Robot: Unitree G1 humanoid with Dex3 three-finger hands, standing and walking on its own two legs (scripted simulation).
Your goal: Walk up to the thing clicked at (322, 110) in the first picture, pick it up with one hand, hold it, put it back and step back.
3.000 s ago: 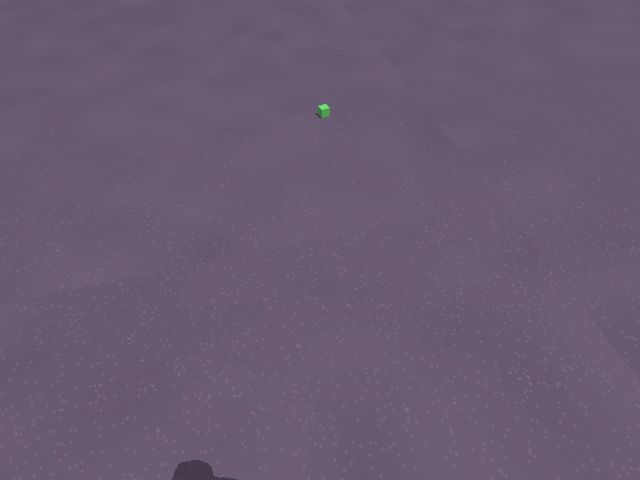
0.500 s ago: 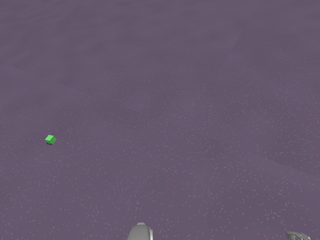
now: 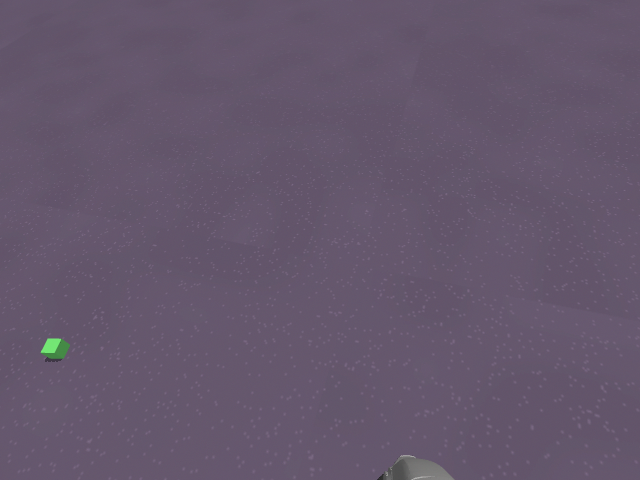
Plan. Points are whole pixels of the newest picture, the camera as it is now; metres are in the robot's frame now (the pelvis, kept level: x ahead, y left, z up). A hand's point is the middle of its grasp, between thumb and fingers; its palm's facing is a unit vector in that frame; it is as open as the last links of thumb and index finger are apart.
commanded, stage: walk up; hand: left
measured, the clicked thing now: (55, 348) +0.70 +0.98 -0.72
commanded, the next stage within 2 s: none
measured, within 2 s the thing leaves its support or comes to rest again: neither
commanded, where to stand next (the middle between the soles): +0.26 +0.93 m, yaw -22 degrees
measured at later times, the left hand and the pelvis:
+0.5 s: hand out of the picture +0.18 +0.56 -0.14, palm faces -0.13 -0.80 -0.59, open 7.4 cm; pelvis +0.08 +0.24 -0.01, yaw -6 degrees
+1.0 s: hand out of the picture +0.26 +0.78 -0.13, palm faces -0.17 -0.76 -0.62, open 7.4 cm; pelvis +0.13 +0.46 -0.04, yaw -10 degrees
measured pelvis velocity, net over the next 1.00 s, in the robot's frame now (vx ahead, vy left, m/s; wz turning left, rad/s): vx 0.13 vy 0.46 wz -0.17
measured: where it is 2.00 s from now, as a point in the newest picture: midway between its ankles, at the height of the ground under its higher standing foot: outside the picture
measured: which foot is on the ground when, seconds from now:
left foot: down 0.00-0.00, up 0.02-0.32, down 0.34-0.66, up 0.68-0.96, down 0.98-1.00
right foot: down 0.00-0.36, up 0.38-0.64, down 0.66-1.00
